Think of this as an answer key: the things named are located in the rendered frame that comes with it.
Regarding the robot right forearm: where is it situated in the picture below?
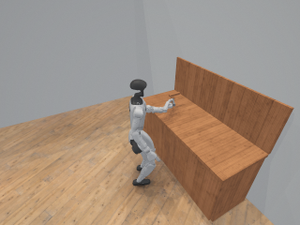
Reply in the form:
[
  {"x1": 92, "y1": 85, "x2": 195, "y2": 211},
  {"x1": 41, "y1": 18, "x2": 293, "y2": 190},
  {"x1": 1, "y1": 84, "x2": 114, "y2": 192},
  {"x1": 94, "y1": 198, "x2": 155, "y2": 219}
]
[{"x1": 132, "y1": 131, "x2": 152, "y2": 155}]

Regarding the left robot upper arm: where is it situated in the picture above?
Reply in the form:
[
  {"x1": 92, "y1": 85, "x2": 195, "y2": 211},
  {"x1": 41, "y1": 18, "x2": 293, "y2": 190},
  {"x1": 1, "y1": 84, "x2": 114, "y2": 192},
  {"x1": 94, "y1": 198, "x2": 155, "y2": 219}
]
[{"x1": 132, "y1": 95, "x2": 153, "y2": 113}]

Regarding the humanoid robot head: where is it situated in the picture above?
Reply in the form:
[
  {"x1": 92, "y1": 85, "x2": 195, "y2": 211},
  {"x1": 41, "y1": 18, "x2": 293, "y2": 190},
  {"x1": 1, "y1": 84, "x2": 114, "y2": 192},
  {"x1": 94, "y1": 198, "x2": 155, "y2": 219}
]
[{"x1": 130, "y1": 79, "x2": 147, "y2": 105}]

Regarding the humanoid robot torso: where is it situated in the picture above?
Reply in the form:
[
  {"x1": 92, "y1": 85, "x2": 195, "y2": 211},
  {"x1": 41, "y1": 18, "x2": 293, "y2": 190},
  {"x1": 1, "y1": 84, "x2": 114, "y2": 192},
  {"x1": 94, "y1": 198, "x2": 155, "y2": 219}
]
[{"x1": 128, "y1": 100, "x2": 146, "y2": 146}]

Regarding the counter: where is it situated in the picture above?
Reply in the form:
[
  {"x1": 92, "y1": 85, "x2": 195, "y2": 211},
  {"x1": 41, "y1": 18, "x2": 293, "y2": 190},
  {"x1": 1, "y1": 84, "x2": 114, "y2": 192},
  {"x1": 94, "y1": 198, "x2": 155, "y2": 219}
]
[{"x1": 142, "y1": 57, "x2": 294, "y2": 222}]

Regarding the robot left forearm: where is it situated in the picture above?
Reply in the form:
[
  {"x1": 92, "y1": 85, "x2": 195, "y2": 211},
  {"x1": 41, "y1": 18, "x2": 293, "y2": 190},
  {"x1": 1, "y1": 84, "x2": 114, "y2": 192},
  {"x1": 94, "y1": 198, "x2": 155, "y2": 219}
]
[{"x1": 151, "y1": 105, "x2": 168, "y2": 113}]

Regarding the right robot hand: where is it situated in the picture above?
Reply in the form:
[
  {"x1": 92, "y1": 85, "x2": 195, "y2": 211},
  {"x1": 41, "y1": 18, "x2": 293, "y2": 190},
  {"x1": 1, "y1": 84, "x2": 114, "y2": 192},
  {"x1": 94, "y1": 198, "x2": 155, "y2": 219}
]
[{"x1": 146, "y1": 151, "x2": 160, "y2": 165}]

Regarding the right robot upper arm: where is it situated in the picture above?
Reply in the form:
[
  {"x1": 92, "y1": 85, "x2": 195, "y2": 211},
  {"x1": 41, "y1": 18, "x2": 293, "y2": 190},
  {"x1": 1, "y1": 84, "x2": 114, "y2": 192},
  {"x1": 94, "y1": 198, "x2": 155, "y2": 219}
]
[{"x1": 130, "y1": 106, "x2": 143, "y2": 136}]

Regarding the left robot hand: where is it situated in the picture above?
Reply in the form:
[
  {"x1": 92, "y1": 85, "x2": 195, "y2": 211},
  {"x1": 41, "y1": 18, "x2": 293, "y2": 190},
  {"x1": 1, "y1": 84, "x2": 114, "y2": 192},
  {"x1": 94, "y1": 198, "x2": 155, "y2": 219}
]
[{"x1": 165, "y1": 98, "x2": 173, "y2": 109}]

